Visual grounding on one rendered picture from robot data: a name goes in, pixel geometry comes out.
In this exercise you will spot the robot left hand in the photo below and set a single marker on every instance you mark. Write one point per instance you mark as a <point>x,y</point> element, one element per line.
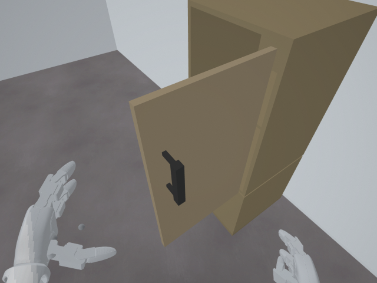
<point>35,244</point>

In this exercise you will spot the robot right hand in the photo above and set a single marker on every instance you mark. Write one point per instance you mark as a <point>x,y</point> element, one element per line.
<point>301,266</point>

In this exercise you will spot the robot left forearm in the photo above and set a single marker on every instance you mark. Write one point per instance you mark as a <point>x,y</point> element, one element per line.
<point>27,273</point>

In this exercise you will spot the handle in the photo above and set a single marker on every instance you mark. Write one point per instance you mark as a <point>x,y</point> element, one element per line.
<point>178,180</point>

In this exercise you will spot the cupboard door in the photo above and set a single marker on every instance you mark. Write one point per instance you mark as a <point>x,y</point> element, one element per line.
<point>207,122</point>

